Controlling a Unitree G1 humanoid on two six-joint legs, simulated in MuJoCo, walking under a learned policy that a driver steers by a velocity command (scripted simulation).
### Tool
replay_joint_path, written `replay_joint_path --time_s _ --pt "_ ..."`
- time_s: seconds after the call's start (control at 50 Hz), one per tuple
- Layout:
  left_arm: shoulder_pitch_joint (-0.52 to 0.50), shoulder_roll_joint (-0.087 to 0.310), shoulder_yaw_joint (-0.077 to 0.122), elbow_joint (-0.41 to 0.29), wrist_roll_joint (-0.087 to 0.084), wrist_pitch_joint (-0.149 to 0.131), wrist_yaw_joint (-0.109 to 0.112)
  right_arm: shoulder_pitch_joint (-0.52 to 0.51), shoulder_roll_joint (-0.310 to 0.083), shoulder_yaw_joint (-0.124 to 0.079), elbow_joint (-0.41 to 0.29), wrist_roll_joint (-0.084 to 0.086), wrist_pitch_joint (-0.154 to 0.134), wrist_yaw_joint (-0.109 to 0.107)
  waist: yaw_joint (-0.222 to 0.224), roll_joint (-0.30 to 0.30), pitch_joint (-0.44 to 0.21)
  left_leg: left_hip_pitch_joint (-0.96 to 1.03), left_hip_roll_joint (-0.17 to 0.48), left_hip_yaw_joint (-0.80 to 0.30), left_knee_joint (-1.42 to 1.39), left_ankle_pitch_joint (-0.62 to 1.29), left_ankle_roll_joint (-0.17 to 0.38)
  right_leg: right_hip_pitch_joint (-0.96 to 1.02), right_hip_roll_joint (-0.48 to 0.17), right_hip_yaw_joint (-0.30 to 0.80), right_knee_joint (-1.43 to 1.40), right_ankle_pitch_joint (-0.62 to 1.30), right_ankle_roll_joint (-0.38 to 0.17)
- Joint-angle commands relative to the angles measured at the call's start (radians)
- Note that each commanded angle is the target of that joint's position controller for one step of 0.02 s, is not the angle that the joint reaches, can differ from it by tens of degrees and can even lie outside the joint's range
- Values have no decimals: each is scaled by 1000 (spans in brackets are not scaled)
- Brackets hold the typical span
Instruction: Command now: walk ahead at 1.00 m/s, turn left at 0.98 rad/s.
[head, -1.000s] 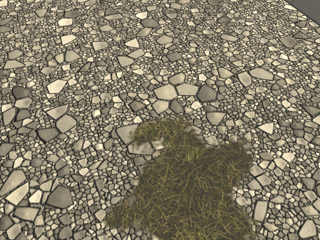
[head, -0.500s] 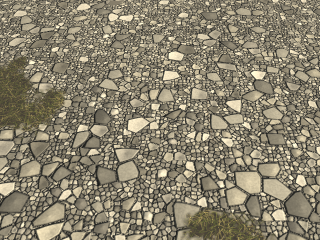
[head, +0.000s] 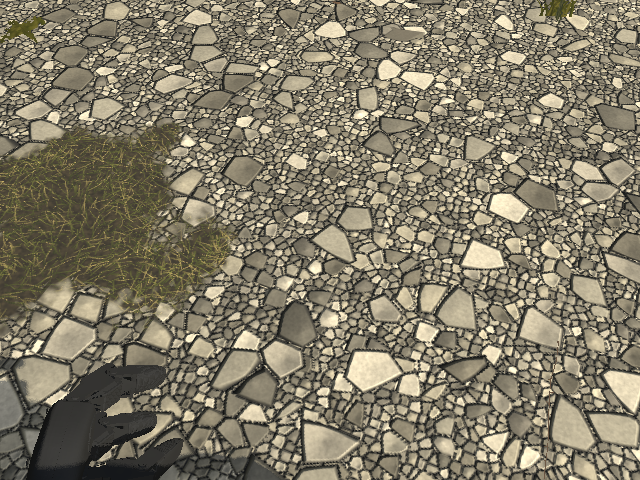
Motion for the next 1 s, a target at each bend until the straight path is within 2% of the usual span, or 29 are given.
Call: replay_joint_path --time_s 0.02,0.06,0.1,0.14,0.16,0.18,0.2,0.22,0.24,0.26,0.28,0.32,0.36,0.42,0.46,0.52,0.56,0.58,0.6,0.62,0.64,0.68,0.7,0.74,0.82,0.9,0.94,0.98,1.0 --pt "-109 56 27 -93 -25 -14 -10 -72 -179 -54 -66 14 -11 -15 7 94 18 -343 139 -204 -163 73 93 351 116 -114 -199 177 24" --pt "-118 102 49 -103 -50 -19 -11 -70 -167 -56 -51 22 -12 -23 12 133 13 -222 167 -272 -102 35 75 348 107 -58 -277 149 24" --pt "-60 137 66 -81 -57 -27 -16 -56 -155 -56 -22 5 -5 -31 38 170 -3 -39 237 -255 -27 243 67 316 72 -88 -290 127 -4" --pt "217 196 102 -21 -54 -22 -9 -105 -166 -51 -32 -42 4 -11 183 196 -168 34 219 -169 276 746 35 556 93 -162 -251 -4 -85" --pt "461 209 97 19 -42 -12 -3 -136 -102 -25 -63 -64 1 -2 278 141 -333 -177 194 -139 638 619 18 905 -24 0 -144 -170 -146" --pt "522 294 111 89 -11 -12 -29 115 24 8 -54 8 -15 7 129 -465 -436 -557 11 -35 1016 -175 -69 1174 -264 659 -414 -581 -372" --pt "518 162 86 86 -25 -13 -39 55 -70 13 -29 32 -20 -1 179 -374 -319 -706 96 -25 1054 -175 -46 1123 -257 849 -534 -855 -350" --pt "457 103 72 89 -33 0 -34 -129 -128 4 -66 12 -30 4 199 -185 -153 -745 144 14 1029 -105 -32 985 -211 688 -536 -748 -317" --pt "439 118 70 87 -25 11 -37 -270 -130 9 -98 -23 -47 4 203 7 -83 -696 162 45 960 -63 -28 838 -147 558 -537 -556 -290" --pt "415 129 71 88 -23 13 -44 -326 -110 10 -126 -43 -66 6 170 43 -36 -676 179 44 864 -45 -34 747 -104 491 -543 -437 -296" --pt "396 109 62 91 -17 11 -42 -321 -98 10 -131 -45 -74 10 129 13 -35 -624 206 33 782 -26 -41 690 -65 433 -558 -371 -296" --pt "400 71 48 110 -36 14 -41 -317 -86 14 -129 -46 -76 9 99 -26 -26 -568 216 51 636 -27 -68 626 -29 364 -582 -289 -306" --pt "406 96 53 122 -54 16 -27 -369 -76 23 -154 -52 -83 10 93 -25 16 -545 217 72 480 -9 -101 535 -47 342 -603 -244 -327" --pt "412 136 67 123 -59 27 -7 -496 -59 34 -185 -48 -98 25 128 -29 44 -359 174 101 260 241 -134 363 -16 269 -620 -222 -293" --pt "438 138 68 131 -68 35 -2 -527 -76 24 -192 -38 -100 26 140 -47 39 -206 150 96 184 361 -154 297 -12 265 -624 -230 -268" --pt "487 116 64 156 -78 48 0 -541 -125 -6 -201 -17 -98 12 133 -58 30 -138 144 84 91 292 -155 395 -18 286 -539 -192 -229" --pt "471 122 64 155 -66 55 -5 -397 -180 -43 -185 -13 -101 -4 36 -62 -68 54 160 93 63 203 -118 413 35 235 -297 81 -178" --pt "414 97 53 120 -42 56 -8 -160 -229 -64 -151 -13 -96 -19 -84 -18 -234 342 290 -12 104 96 -63 271 71 169 7 56 -143" --pt "535 -27 11 90 -74 44 -6 9 -309 -81 -114 -31 -76 -17 -58 309 -456 691 567 -513 0 -304 99 -32 168 48 383 -386 -93" --pt "538 6 5 83 -110 47 10 -16 -263 -72 -102 -26 -68 -5 -40 410 -397 628 617 -745 -117 -547 108 -195 86 0 577 -464 -97" --pt "430 66 20 85 -97 54 16 -65 -187 -58 -104 -21 -62 -9 -57 287 -212 488 572 -603 -138 -460 72 -268 48 -31 643 -384 -97" --pt "305 67 27 63 -53 63 7 -117 -127 -40 -67 -45 -49 -10 -16 87 -47 241 497 -309 -159 -131 43 -219 -21 -68 605 -295 -102" --pt "287 44 28 48 -55 74 -4 -153 -102 -33 -53 -59 -48 -8 24 118 -5 142 471 -214 -179 -42 33 -177 -54 -60 578 -279 -105" --pt "270 5 21 23 -72 101 -19 -205 -66 -28 -32 -44 -52 0 69 122 29 43 448 -66 -221 53 11 -160 -95 -62 552 -282 -106" --pt "209 28 14 -20 -54 107 -41 -280 -134 -43 -13 -39 -65 -8 120 81 73 -57 420 181 -285 261 -5 -143 -108 -80 404 -65 -74" --pt "50 53 13 -52 -47 91 -75 -207 -222 -56 20 -35 -67 -13 66 -7 112 -24 372 365 -320 419 -61 27 -32 -231 66 157 -122" --pt "36 102 32 -64 -56 86 -85 -160 -286 -65 27 -40 -54 -14 88 62 60 87 381 398 -209 932 -80 143 64 -327 10 100 -158" --pt "196 179 69 -43 -72 95 -84 -158 -347 -78 18 -39 -25 -20 210 158 -52 151 416 407 87 1393 -82 334 145 -369 25 -53 -200" --pt "421 248 107 14 -71 107 -77 -189 -352 -79 -4 -37 -19 -21 324 166 -162 41 419 389 355 1441 -78 624 170 -347 10 -80 -243"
